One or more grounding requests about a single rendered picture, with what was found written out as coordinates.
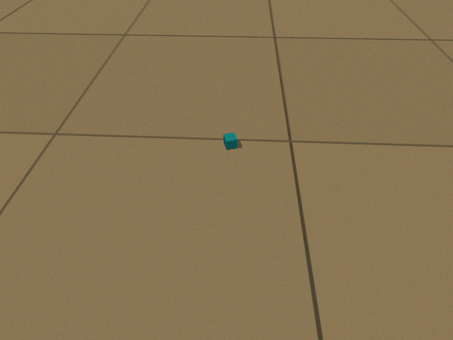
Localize cube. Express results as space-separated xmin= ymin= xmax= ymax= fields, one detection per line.
xmin=224 ymin=132 xmax=237 ymax=149

